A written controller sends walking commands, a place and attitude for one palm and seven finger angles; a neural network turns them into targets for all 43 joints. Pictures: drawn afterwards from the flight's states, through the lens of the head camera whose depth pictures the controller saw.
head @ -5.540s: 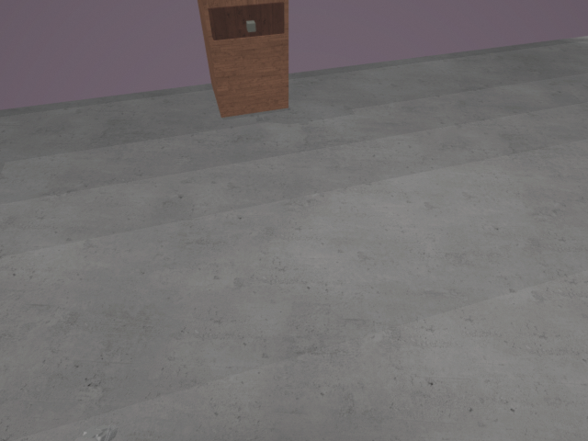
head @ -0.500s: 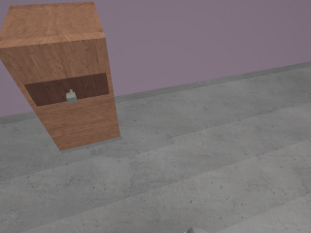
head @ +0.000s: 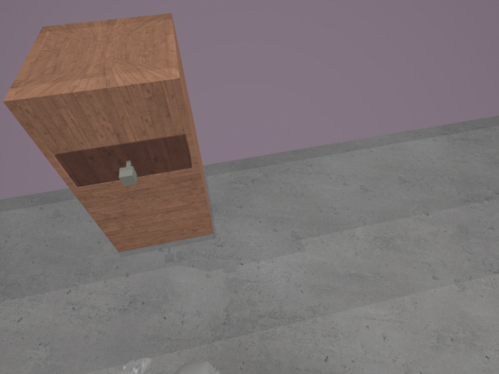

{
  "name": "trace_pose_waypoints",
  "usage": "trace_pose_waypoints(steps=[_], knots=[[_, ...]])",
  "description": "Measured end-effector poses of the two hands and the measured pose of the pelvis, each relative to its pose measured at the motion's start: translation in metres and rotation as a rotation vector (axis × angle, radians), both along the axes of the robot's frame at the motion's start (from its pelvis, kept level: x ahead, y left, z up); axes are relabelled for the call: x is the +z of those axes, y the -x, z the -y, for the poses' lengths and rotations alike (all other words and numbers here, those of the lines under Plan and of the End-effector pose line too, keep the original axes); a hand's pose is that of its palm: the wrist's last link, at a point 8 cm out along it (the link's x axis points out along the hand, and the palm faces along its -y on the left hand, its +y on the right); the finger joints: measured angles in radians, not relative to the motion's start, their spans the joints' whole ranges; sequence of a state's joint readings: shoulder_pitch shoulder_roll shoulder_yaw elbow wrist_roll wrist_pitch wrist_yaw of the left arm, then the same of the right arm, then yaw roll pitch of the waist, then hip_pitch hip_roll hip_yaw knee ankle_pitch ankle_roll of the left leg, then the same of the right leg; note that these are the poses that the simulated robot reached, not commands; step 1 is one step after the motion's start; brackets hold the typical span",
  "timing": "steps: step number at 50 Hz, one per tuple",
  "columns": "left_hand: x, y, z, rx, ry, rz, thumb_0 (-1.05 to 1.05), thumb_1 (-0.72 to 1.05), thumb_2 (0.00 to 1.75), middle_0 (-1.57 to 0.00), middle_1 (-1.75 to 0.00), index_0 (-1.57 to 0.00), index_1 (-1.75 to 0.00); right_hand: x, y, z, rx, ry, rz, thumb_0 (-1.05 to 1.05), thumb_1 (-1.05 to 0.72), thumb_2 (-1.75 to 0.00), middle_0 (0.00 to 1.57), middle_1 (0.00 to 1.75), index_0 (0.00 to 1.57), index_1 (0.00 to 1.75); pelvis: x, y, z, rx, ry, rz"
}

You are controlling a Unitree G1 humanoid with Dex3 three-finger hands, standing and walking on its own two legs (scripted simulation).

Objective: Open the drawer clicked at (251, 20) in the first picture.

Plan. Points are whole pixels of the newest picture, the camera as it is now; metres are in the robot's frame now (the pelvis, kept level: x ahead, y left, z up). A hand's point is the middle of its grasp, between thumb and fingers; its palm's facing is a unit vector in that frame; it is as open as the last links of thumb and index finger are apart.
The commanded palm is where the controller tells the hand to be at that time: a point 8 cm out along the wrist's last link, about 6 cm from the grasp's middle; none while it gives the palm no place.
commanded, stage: turn to face it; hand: left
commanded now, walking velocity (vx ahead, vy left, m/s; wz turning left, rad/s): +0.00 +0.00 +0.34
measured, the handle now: (128, 171) +0.71 +0.41 -0.23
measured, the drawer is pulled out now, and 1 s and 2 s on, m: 0.00 0.00 0.00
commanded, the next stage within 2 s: take the last steps up to it in 0.32 s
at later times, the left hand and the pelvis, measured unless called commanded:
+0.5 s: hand out of the picture +0.02 +0.24 -0.16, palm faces +0.18 -0.95 -0.27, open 7.4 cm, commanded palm none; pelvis +0.02 +0.03 +0.00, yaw +8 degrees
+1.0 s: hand out of the picture -0.04 +0.15 -0.16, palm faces +0.34 -0.93 -0.14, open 7.4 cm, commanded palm none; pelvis +0.10 +0.04 +0.00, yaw +13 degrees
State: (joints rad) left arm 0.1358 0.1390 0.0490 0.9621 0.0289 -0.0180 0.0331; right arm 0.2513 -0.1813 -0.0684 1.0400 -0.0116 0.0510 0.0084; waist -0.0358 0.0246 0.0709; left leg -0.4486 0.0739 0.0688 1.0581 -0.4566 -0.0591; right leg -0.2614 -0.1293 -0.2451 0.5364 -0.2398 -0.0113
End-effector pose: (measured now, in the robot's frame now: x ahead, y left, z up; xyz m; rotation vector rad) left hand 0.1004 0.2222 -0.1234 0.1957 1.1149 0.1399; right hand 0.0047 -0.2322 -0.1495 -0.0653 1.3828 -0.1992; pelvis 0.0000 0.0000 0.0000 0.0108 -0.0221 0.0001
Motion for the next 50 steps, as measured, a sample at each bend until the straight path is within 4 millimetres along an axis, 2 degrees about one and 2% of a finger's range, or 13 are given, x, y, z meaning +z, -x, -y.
trace_pose_waypoints(steps=[4,9,13,18,24,30,33,38,41,44,47,50], knots=[[-0.008,0.018,-0.025,0.055,-0.002,-0.033,-0.01,0.93,0.89,-0.20,-0.30,-0.20,-0.30,0.011,-0.053,0.004,0.085,0.055,0.096,0.00,-0.92,-0.90,0.19,0.30,0.19,0.30,-0.002,-0.003,-0.010,0.037,0.008,-0.001],[-0.033,0.050,-0.063,0.134,0.009,-0.104,0.00,0.92,0.89,-0.20,-0.30,-0.20,-0.30,0.021,-0.108,-0.008,0.186,0.127,0.215,0.00,-0.92,-0.90,0.19,0.30,0.19,0.30,-0.016,-0.007,-0.031,0.067,0.030,0.001],[-0.031,0.073,-0.081,0.172,-0.001,-0.185,0.01,0.92,0.89,-0.20,-0.30,-0.20,-0.30,0.033,-0.124,-0.023,0.229,0.137,0.242,0.00,-0.91,-0.90,0.19,0.30,0.19,0.30,-0.008,-0.009,-0.038,0.080,0.030,-0.004],[-0.015,0.089,-0.086,0.204,-0.010,-0.215,0.01,0.92,0.89,-0.20,-0.30,-0.19,-0.30,0.036,-0.130,-0.038,0.258,0.104,0.222,0.00,-0.91,-0.90,0.19,0.30,0.20,0.30,0.004,-0.013,-0.040,0.103,0.029,-0.017],[-0.006,0.091,-0.071,0.222,-0.025,-0.213,0.01,0.91,0.89,-0.20,-0.30,-0.19,-0.30,0.022,-0.120,-0.042,0.260,0.040,0.179,0.00,-0.91,-0.90,0.20,0.30,0.20,0.30,0.005,-0.015,-0.031,0.132,0.017,-0.014],[-0.004,0.086,-0.035,0.216,-0.030,-0.160,0.01,0.91,0.89,-0.20,-0.30,-0.19,-0.30,-0.005,-0.103,-0.024,0.232,-0.018,0.121,0.00,-0.92,-0.90,0.20,0.30,0.20,0.30,-0.004,-0.022,-0.010,0.157,-0.007,-0.001],[0.001,0.096,-0.014,0.248,-0.006,-0.158,0.01,0.91,0.89,-0.20,-0.30,-0.20,-0.30,-0.004,-0.100,-0.014,0.247,-0.026,0.070,0.00,-0.93,-0.90,0.20,0.30,0.20,0.30,0.002,-0.031,-0.005,0.167,-0.008,0.000],[0.004,0.118,0.014,0.286,0.053,-0.251,0.01,0.91,0.89,-0.20,-0.30,-0.20,-0.30,0.007,-0.108,-0.004,0.251,-0.016,0.044,0.00,-0.92,-0.90,0.19,0.30,0.20,0.30,0.011,-0.048,-0.004,0.187,-0.015,-0.009],[0.003,0.130,0.026,0.317,0.089,-0.307,0.01,0.91,0.89,-0.20,-0.30,-0.20,-0.30,0.009,-0.118,-0.007,0.268,-0.006,0.021,0.00,-0.92,-0.90,0.19,0.30,0.19,0.30,0.012,-0.059,-0.007,0.203,-0.014,-0.014],[0.000,0.140,0.031,0.355,0.122,-0.363,0.01,0.91,0.89,-0.20,-0.30,-0.20,-0.30,0.010,-0.137,-0.018,0.298,-0.002,0.007,0.00,-0.92,-0.90,0.19,0.30,0.19,0.30,0.011,-0.072,-0.015,0.217,-0.008,-0.019],[-0.004,0.148,0.030,0.392,0.151,-0.424,0.01,0.91,0.89,-0.20,-0.30,-0.20,-0.30,0.010,-0.166,-0.038,0.337,-0.002,0.022,0.01,-0.92,-0.90,0.19,0.30,0.19,0.30,0.008,-0.086,-0.027,0.225,0.000,-0.022],[-0.013,0.152,0.020,0.419,0.176,-0.486,0.01,0.91,0.89,-0.20,-0.30,-0.20,-0.30,0.007,-0.202,-0.066,0.369,0.001,0.078,0.01,-0.92,-0.90,0.19,0.30,0.19,0.30,-0.001,-0.103,-0.044,0.227,0.011,-0.022]])
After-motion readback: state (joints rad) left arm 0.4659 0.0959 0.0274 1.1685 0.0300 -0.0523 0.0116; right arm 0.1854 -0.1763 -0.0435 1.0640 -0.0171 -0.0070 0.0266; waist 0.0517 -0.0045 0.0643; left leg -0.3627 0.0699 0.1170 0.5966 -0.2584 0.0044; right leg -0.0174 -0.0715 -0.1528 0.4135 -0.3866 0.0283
